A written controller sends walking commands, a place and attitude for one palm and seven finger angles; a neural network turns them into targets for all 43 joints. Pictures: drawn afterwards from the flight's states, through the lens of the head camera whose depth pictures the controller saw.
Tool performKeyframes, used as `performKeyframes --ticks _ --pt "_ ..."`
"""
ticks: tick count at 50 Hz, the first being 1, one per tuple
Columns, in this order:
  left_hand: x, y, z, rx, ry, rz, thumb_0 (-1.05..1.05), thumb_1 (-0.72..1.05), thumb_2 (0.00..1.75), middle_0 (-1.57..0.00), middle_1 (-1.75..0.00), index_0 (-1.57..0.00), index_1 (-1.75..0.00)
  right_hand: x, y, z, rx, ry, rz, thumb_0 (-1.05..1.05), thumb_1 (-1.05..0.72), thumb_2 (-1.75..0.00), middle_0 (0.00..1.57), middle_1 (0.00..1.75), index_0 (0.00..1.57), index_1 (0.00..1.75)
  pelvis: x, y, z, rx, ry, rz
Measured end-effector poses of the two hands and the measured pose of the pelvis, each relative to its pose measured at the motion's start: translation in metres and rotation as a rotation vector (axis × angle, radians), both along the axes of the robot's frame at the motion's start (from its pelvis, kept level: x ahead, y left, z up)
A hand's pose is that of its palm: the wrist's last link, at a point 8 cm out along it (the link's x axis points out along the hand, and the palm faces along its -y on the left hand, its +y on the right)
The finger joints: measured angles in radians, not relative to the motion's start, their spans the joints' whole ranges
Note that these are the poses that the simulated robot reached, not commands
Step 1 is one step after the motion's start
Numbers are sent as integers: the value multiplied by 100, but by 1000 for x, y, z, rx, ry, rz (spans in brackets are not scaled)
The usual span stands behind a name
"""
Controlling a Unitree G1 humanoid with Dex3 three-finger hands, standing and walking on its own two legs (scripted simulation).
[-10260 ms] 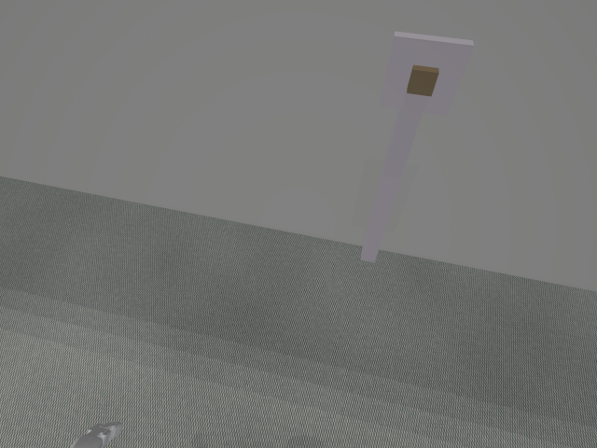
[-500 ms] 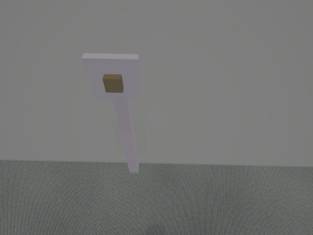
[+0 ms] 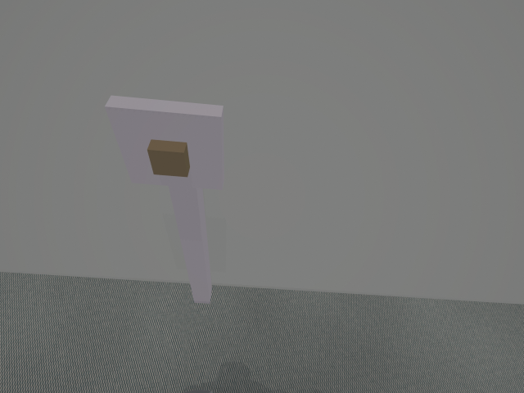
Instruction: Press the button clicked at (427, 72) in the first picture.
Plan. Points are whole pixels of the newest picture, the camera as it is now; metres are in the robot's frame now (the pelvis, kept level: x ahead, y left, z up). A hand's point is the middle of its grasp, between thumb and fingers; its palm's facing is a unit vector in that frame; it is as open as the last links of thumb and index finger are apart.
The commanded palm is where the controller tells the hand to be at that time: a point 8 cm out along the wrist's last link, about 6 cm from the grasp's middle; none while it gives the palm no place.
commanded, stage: come to a stop and stand still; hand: left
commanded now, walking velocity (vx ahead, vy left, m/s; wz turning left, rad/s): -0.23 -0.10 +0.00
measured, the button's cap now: (170, 157) +0.46 +0.21 +0.07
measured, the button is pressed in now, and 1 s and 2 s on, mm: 0 0 0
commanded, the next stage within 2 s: look again from close up in 0.92 s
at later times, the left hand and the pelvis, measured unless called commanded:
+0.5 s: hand out of the picture +0.03 +0.11 -0.14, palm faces +0.04 -0.97 -0.25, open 7.3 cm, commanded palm none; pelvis -0.02 -0.08 +0.01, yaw +1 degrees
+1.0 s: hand out of the picture -0.08 +0.06 -0.15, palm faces +0.09 -0.99 -0.14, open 7.4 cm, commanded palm none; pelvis -0.04 -0.09 +0.02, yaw +2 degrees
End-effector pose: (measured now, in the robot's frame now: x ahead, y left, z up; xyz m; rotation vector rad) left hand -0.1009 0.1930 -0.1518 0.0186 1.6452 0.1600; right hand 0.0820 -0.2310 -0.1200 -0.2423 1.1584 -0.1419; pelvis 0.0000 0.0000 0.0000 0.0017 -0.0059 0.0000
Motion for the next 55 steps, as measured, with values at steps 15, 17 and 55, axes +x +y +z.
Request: performKeyframes --ticks 15,17,55 --pt "149 17 38 195 -408 -111 0 91 90 -20 -30 -20 -29 -15 -30 -16 94 44 -27 -1 -93 -90 20 30 20 30 -15 -38 8 20 15 13" --pt "151 8 37 212 -437 -128 0 91 90 -20 -30 -20 -29 -24 -43 -27 108 60 -44 -1 -93 -90 20 30 20 30 -17 -49 2 36 18 8" --pt "11 -80 25 50 -169 -37 1 91 90 -20 -30 -20 -30 -150 -48 -8 125 279 -87 0 -91 -90 20 30 20 30 -47 -82 20 -19 1 24"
